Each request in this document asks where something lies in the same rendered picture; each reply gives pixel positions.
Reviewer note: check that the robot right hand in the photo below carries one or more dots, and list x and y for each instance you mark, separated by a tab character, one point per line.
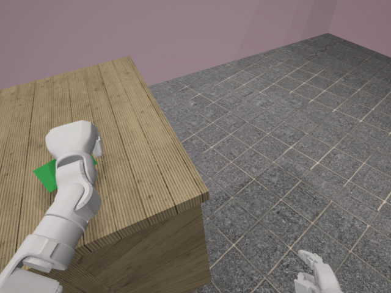
323	278

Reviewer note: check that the sponge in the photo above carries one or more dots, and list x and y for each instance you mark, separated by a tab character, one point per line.
47	175

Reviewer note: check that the robot left forearm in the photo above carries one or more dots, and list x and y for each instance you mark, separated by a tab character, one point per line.
52	244

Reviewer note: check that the table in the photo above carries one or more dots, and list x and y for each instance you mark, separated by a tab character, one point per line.
148	235

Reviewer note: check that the robot left hand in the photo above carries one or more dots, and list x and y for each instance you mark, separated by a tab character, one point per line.
77	136

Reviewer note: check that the robot left upper arm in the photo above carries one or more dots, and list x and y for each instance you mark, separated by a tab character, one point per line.
23	281

